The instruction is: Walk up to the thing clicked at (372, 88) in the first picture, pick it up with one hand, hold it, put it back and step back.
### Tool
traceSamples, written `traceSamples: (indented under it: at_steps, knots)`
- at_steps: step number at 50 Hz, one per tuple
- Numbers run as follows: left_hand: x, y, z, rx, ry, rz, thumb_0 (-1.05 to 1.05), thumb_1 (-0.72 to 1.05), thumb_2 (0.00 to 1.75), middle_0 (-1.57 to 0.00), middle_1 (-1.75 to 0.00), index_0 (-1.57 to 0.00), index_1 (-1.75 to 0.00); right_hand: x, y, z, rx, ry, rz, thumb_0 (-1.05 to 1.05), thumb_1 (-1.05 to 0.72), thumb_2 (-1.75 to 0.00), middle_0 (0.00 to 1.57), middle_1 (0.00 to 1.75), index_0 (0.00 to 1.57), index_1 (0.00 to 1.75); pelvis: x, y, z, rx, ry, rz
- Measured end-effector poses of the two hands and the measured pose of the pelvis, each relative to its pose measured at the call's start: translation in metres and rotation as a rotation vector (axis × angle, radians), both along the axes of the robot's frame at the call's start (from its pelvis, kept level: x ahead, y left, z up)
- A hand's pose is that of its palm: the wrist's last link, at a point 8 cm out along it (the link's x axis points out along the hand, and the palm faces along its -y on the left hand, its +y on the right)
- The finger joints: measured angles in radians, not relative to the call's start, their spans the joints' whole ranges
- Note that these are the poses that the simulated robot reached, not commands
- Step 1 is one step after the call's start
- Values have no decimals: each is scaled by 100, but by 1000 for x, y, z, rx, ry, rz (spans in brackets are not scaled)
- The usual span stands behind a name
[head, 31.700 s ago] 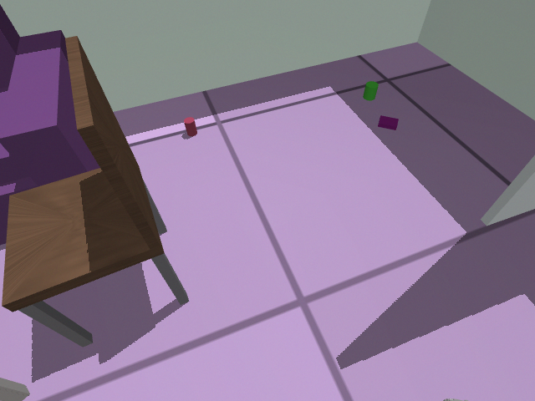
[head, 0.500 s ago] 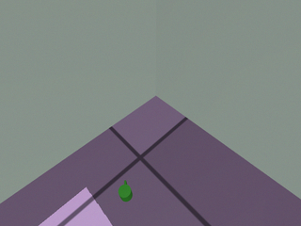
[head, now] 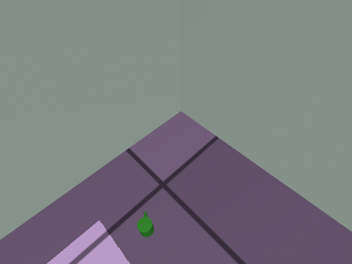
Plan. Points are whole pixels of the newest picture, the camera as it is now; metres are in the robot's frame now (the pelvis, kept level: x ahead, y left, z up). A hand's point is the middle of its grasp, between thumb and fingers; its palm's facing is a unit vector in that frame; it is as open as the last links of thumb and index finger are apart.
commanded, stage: stand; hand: left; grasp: from above
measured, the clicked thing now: (145, 223) +0.40 +0.21 -0.74
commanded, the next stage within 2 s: step back in 0.78 s
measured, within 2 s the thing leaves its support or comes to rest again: neither
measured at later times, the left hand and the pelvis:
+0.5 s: hand out of the picture +0.07 +0.24 -0.16, palm faces +0.01 -0.94 -0.33, open 7.4 cm; pelvis +0.00 -0.01 +0.00, yaw +0 degrees
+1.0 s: hand out of the picture +0.06 +0.28 -0.17, palm faces -0.01 -0.93 -0.37, open 7.4 cm; pelvis -0.04 +0.01 -0.01, yaw -1 degrees
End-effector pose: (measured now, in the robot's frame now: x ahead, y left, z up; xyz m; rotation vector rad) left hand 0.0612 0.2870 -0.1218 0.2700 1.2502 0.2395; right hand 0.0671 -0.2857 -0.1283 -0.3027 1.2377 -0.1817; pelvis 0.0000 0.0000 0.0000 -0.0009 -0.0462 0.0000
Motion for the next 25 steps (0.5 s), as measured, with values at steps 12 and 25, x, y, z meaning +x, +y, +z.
traceSamples:
  at_steps: [12, 25]
  knots:
    - [3, -2, 1, 0, -7, -15, 0, 90, 89, -21, -30, -20, -30, 2, -5, 2, -3, -7, -1, 1, -90, -90, 21, 30, 21, 30, -1, -2, 0, 1, 3, -3]
    - [2, -3, 3, 4, -4, -24, 0, 90, 89, -21, -30, -20, -30, -5, -9, 1, 1, 9, -8, 1, -90, -90, 21, 30, 21, 30, -1, -5, 1, 1, 5, -4]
